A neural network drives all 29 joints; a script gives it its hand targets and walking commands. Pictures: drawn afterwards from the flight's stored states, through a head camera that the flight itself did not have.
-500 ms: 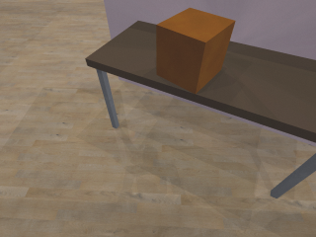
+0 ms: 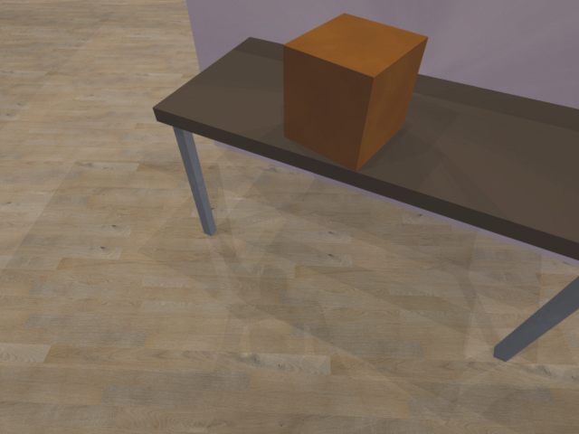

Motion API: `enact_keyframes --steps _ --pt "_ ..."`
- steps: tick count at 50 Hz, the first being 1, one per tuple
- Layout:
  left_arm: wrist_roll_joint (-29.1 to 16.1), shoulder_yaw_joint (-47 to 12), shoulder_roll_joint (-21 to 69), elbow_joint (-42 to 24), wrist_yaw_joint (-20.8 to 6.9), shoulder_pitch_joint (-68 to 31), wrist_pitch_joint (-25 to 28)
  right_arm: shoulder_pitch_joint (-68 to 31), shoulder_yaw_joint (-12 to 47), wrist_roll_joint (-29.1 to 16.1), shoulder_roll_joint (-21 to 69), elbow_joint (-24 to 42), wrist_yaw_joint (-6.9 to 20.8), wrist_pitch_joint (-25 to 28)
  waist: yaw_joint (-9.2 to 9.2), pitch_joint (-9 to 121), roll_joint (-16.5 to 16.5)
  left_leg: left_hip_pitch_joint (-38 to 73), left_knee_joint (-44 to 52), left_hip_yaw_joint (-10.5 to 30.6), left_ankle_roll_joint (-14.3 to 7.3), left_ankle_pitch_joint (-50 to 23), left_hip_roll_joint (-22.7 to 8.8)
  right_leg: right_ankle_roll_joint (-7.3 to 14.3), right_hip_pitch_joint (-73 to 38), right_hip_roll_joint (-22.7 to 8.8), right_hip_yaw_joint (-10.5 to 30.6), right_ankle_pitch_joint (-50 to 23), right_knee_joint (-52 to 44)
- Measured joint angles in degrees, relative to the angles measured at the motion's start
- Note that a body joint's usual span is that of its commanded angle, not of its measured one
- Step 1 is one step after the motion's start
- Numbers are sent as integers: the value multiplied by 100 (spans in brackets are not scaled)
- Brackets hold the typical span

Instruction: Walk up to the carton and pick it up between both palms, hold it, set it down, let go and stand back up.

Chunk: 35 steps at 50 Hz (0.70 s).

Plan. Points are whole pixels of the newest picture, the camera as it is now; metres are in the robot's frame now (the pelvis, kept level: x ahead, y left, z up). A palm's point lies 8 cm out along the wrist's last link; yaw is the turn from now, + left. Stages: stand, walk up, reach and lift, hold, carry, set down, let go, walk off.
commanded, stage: stand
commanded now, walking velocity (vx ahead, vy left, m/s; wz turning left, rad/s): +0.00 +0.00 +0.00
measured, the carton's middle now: (349, 91) +0.90 -0.16 +0.00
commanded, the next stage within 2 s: walk up in 0.02 s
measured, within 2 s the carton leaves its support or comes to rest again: neither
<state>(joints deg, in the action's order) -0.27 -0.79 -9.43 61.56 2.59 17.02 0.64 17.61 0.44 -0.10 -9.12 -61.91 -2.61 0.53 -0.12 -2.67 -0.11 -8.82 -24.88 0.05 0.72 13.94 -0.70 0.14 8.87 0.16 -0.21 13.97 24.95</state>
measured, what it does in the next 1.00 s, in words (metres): walks ahead, turning right: left foot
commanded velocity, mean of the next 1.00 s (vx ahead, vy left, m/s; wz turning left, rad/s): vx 0.00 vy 0.00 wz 0.00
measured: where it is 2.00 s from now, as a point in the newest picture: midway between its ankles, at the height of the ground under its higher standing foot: (284, 335)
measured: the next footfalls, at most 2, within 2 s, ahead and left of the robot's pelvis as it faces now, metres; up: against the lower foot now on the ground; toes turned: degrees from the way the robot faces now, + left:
left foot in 0.88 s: +0.40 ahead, +0.08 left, +0.00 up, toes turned -9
right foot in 1.24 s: +0.40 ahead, -0.17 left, +0.00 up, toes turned -29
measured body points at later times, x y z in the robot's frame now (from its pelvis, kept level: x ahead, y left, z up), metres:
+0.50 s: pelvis +0.04 -0.03 -0.04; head +0.04 -0.06 +0.41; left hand +0.09 +0.22 -0.16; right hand -0.02 -0.29 -0.20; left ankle +0.00 +0.12 -0.73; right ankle +0.05 -0.14 -0.74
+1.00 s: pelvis +0.24 +0.00 -0.04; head +0.25 +0.00 +0.40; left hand +0.32 +0.25 -0.18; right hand +0.27 -0.27 -0.16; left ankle +0.36 +0.08 -0.74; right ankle +0.09 -0.11 -0.67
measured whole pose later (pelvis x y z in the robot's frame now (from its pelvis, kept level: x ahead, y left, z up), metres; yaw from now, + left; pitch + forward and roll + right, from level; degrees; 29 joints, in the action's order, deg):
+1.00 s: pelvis +0.24 +0.00 -0.04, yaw -20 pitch -6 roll +1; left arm 2.7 2.6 -13.6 46.6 0.3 25.4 0.8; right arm 13.0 -2.0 2.1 -13.1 -43.5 1.6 2.5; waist -1.1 -7.5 0.6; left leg -23.2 -47.0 -9.8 -2.1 18.2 -5.2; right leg 1.2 15.7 -1.7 5.4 29.9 71.1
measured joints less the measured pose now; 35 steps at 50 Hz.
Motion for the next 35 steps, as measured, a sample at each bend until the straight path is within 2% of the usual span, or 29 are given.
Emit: enact_keyframes --steps 11,13,15,19,21,23,24,25,27,30,32,35 --pt "0 -7 17 35 6 -1 4 -6 4 -1 11 -24 -5 3 -2 0 1 10 11 -17 -1 1 -4 -2 -1 3 17 -2 -5" --pt "99 100 39 -52 -40 116 34 6 -119 197 4 82 48 1 -68 29 34 -70 -263 -156 -74 491 -3 92 182 14 148 393 349" --pt "176 205 38 -144 -101 302 19 43 -262 297 -36 256 93 62 -34 102 73 -176 -555 -317 -181 981 6 166 456 16 300 979 881" --pt "324 370 6 -391 -225 589 -40 -18 -400 422 -201 376 88 205 82 29 41 -91 -743 -757 -220 603 -171 31 1246 -150 -28 1454 2513" --pt "324 463 -52 -560 -289 666 -40 -6 -403 455 -284 358 98 221 180 -29 65 41 -862 -931 -127 836 -240 1 1400 -314 -93 1510 2607" --pt "289 552 -85 -766 -338 704 55 49 -397 430 -422 306 138 170 220 -86 -16 88 -1178 -1006 -96 1162 -371 59 1262 -420 -149 1188 1994" --pt "268 603 -101 -855 -346 707 142 81 -377 402 -498 274 164 114 203 -134 -111 37 -1524 -981 -157 1444 -501 51 1180 -354 -211 665 1840" --pt "284 633 -119 -918 -324 689 219 110 -340 379 -562 247 190 42 164 -180 -219 -128 -2075 -831 -211 1753 -585 72 1186 -246 -277 565 1995" --pt "325 599 -138 -960 -227 683 260 117 -291 346 -654 258 265 -142 34 -211 -347 -598 -3290 -411 -180 2013 -456 156 1144 -93 -303 859 2238" --pt "361 475 -83 -937 -119 739 207 -62 -268 298 -787 406 354 -248 -26 -283 -525 -1338 -4444 -239 -77 1467 -361 218 808 48 -279 995 2009" --pt "372 381 -52 -936 -95 792 221 -204 -269 299 -824 587 397 -208 -40 -343 -587 -1727 -4514 -275 9 1117 -408 179 547 76 -233 944 1746" --pt "367 289 -28 -948 -103 891 278 -381 -272 271 -808 888 477 -169 -52 -367 -627 -2125 -4051 -255 119 745 -521 127 182 86 -162 924 1373"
